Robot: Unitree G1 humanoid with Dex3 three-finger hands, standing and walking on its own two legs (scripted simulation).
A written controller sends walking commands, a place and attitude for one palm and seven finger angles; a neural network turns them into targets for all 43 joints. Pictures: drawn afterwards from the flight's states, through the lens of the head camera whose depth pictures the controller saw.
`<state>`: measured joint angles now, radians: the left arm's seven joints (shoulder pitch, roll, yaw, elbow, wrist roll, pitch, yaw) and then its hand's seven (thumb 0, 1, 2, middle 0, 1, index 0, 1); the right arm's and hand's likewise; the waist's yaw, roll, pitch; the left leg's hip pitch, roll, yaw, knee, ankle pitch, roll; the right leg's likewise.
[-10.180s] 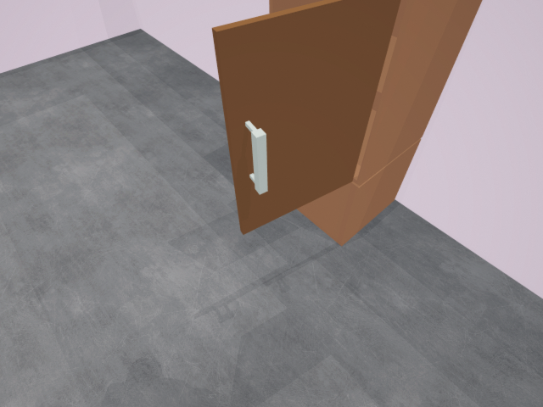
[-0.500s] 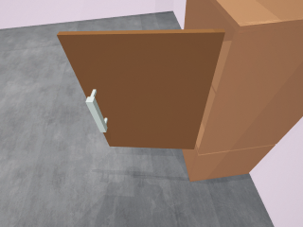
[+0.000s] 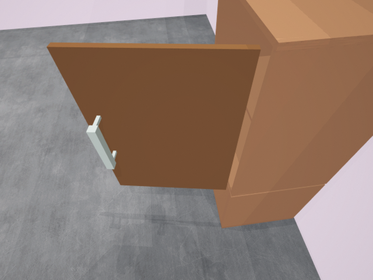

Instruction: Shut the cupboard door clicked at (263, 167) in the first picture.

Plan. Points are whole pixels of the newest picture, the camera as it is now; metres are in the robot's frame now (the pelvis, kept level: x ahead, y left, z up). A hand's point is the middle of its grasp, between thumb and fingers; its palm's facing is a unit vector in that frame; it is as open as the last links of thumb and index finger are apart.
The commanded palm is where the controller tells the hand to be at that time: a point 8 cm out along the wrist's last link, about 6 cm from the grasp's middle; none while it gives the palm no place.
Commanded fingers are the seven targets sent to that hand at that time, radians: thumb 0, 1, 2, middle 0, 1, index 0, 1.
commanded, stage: look again from close up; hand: left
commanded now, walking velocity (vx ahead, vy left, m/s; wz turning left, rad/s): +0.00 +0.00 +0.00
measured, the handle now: (105, 143) +0.46 +0.27 -0.04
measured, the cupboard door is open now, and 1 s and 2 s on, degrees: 79 79 79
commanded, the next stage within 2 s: shuffle to correct the standing spot in 0.06 s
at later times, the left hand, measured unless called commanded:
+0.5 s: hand out of the picture +0.00 +0.19 -0.18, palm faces +0.09 -0.97 -0.23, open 7.4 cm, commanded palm none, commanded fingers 0.00 0.90 0.90 -0.20 -0.30 -0.20 -0.30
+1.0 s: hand out of the picture +0.01 +0.23 -0.19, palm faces +0.07 -0.98 -0.19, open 7.4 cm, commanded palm none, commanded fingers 0.00 0.90 0.90 -0.20 -0.30 -0.20 -0.30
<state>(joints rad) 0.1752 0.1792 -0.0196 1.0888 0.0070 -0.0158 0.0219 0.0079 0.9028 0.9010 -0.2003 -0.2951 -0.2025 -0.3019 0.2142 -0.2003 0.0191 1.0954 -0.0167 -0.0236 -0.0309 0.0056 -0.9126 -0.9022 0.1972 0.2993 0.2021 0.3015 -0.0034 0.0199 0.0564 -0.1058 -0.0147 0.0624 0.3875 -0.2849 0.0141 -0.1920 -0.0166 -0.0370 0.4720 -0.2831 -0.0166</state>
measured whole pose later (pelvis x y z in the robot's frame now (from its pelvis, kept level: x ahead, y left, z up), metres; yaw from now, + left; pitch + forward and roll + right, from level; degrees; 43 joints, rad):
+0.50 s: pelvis +0.00 +0.00 -0.01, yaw +3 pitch +0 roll +1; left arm 0.25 0.18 0.02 1.06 0.02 0.00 0.04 0.01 0.90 0.90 -0.20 -0.30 -0.20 -0.30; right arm 0.24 -0.20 -0.02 1.06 -0.01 0.03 -0.03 0.01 -0.91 -0.90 0.20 0.30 0.20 0.30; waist 0.03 -0.01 0.07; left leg -0.20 0.01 0.08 0.50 -0.30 -0.01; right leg -0.22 -0.03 -0.08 0.55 -0.33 -0.02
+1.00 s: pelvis +0.00 +0.05 -0.01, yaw +1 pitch -1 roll +1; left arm 0.26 0.17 0.02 1.05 0.02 0.02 0.03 0.01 0.90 0.90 -0.20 -0.29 -0.20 -0.30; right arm 0.22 -0.16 -0.01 1.04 -0.02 0.00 -0.02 0.01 -0.93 -0.90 0.20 0.30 0.20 0.30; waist 0.03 -0.04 0.06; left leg -0.22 0.00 0.08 0.54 -0.31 0.01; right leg -0.20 -0.08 -0.06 0.58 -0.36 0.03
